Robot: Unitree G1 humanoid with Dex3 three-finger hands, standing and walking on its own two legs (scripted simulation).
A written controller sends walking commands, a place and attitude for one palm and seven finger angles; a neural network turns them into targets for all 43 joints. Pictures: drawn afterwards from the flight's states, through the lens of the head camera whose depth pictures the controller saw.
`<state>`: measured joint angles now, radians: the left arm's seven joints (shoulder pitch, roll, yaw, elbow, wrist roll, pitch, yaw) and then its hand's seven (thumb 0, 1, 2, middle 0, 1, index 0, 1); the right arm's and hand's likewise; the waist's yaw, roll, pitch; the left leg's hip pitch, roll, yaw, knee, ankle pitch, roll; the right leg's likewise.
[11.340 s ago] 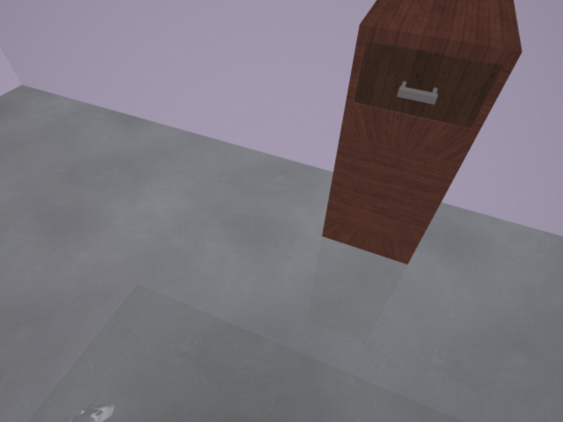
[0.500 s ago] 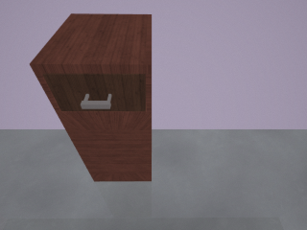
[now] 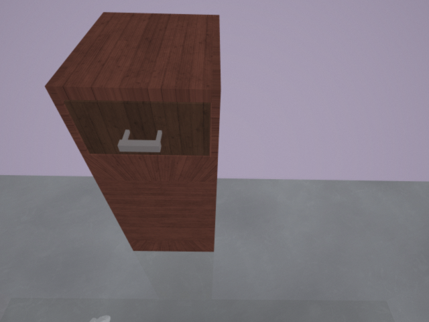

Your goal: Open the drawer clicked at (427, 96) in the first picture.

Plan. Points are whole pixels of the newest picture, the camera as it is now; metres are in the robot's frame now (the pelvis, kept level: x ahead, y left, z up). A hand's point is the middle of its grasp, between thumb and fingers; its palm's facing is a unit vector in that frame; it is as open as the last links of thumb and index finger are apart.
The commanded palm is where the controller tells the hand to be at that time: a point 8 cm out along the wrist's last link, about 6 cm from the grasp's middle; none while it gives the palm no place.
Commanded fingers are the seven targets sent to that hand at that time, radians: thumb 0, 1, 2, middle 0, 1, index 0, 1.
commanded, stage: raise the hand with hooked fingers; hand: left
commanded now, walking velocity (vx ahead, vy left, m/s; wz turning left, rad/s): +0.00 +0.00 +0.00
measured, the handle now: (141, 139) +0.52 +0.23 +0.02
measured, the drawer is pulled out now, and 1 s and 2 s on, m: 0.00 0.00 0.00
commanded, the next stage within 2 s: move the hooked fingers above the handle in 1.80 s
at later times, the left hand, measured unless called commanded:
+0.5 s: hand (100, 294) +0.17 +0.21 -0.02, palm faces +0.11 -0.06 -0.99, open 9.6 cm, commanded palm +0.16 +0.21 +0.04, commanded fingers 0.00 0.18 0.59 -0.25 -0.76 -0.25 -0.76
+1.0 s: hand (105, 216) +0.27 +0.22 +0.07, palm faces +0.18 -0.08 -0.98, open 12.6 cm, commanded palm +0.24 +0.21 +0.12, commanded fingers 0.00 -0.41 0.34 -0.29 -1.14 -0.29 -1.14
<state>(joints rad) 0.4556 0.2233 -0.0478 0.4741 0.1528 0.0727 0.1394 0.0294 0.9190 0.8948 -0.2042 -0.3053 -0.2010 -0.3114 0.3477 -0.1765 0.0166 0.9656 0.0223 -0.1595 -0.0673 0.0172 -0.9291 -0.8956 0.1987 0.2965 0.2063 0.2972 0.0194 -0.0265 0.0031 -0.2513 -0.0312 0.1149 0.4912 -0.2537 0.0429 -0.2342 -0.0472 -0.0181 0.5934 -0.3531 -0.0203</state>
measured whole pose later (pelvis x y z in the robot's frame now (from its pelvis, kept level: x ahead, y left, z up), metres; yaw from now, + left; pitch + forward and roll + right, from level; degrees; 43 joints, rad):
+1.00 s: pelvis +0.01 -0.03 -0.01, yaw -1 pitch +5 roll +2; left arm 0.18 0.42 0.00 -0.06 0.93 0.07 0.30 0.00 -0.19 0.44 -0.30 -1.00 -0.29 -1.00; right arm 0.14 -0.29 -0.06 0.64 -0.01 0.09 -0.03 0.01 -0.91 -0.90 0.19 0.30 0.20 0.30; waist 0.07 0.06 -0.07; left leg -0.40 -0.02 -0.01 0.63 -0.32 0.00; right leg -0.36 0.02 0.01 0.68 -0.40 -0.04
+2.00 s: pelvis -0.02 -0.01 +0.01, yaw +0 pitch -1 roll +1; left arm -0.16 0.49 -0.09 0.06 0.89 0.12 -0.01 0.00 -0.49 0.30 -0.32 -1.20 -0.31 -1.20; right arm 0.11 -0.25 0.02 0.65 0.03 0.12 -0.03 0.01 -0.91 -0.90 0.20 0.30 0.20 0.30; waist 0.07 0.09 0.00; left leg -0.23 -0.04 -0.03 0.43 -0.18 0.02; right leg -0.19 0.00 -0.01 0.47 -0.27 -0.02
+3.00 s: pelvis +0.01 -0.01 -0.01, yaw -1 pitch +7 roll +0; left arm -0.50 0.46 -0.11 0.48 0.97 0.05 0.10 0.00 -0.49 0.30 -0.32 -1.20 -0.32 -1.20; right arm 0.17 -0.24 -0.02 0.65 0.03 0.15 -0.04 0.01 -0.91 -0.90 0.20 0.30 0.21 0.30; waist 0.02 0.05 -0.07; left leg -0.42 -0.04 -0.02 0.58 -0.29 0.02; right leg -0.36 0.00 0.00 0.60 -0.37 -0.01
